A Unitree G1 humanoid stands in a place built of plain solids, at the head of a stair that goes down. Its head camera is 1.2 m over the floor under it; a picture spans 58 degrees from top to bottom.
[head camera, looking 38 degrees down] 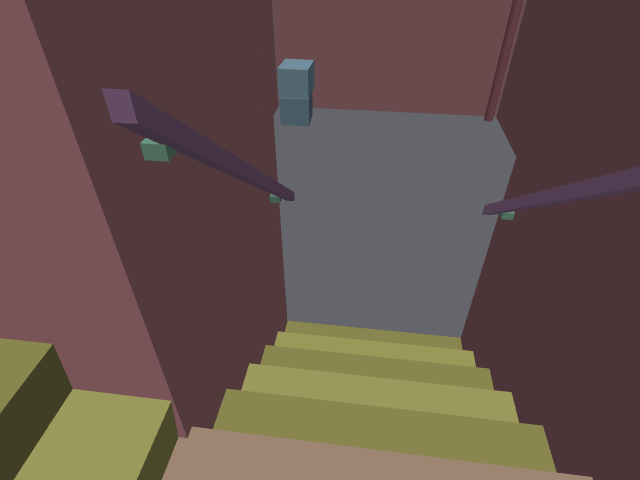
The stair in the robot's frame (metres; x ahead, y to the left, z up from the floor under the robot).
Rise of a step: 0.19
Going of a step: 0.25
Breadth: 1.10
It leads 7 degrees to the right of straight ahead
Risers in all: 6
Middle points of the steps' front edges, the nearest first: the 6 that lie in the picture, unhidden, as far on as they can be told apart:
0.59 -0.17 0.00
0.84 -0.21 -0.19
1.08 -0.24 -0.38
1.33 -0.27 -0.57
1.58 -0.30 -0.76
1.83 -0.33 -0.95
